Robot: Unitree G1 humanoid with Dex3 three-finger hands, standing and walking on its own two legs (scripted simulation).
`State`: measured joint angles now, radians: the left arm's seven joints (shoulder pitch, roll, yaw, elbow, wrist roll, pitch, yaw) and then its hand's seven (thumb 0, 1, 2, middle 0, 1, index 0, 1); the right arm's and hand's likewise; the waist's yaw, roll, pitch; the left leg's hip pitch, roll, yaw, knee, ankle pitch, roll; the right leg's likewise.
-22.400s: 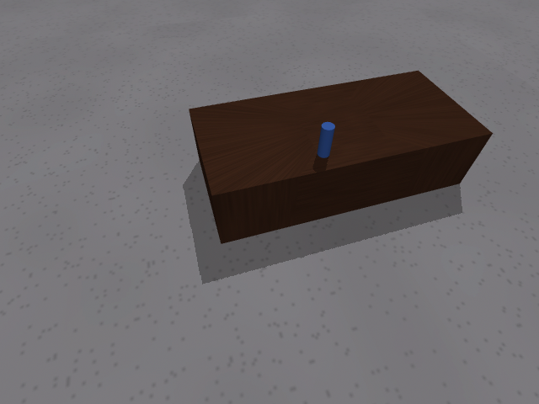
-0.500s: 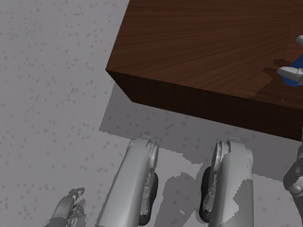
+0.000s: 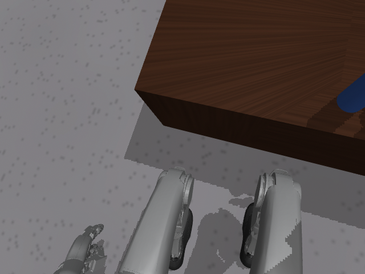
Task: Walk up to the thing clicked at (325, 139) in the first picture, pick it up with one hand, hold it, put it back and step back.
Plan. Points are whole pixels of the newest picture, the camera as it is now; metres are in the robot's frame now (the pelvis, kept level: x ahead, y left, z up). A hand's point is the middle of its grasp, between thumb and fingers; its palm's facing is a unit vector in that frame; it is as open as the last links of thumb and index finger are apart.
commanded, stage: withdraw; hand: right
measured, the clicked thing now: out of the picture +0.47 -0.32 -0.04
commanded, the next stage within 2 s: rise in 0.06 s
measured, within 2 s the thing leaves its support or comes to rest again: neither
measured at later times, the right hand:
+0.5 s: hand out of the picture +0.46 -0.41 +0.10, palm faces +0.39 +0.85 -0.35, open 17.3 cm
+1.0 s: hand out of the picture +0.29 -0.32 +0.18, palm faces +0.34 +0.87 -0.35, open 17.3 cm
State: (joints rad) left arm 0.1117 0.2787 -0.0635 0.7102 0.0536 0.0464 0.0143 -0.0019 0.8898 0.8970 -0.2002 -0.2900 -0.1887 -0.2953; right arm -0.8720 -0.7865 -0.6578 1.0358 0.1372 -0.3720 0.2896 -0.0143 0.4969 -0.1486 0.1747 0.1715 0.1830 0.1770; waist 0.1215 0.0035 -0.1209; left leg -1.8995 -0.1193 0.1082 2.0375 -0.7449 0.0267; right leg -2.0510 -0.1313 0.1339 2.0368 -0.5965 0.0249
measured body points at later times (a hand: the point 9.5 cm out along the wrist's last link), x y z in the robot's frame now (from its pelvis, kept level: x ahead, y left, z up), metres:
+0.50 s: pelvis +0.02 -0.02 +0.12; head +0.20 -0.09 +0.53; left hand +0.12 +0.22 +0.01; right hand +0.43 -0.45 +0.12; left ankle +0.07 +0.10 -0.40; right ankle +0.09 -0.15 -0.40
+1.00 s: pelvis +0.06 -0.04 +0.27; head +0.12 -0.07 +0.72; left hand +0.22 +0.20 +0.18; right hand +0.27 -0.37 +0.20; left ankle +0.07 +0.10 -0.40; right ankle +0.09 -0.15 -0.40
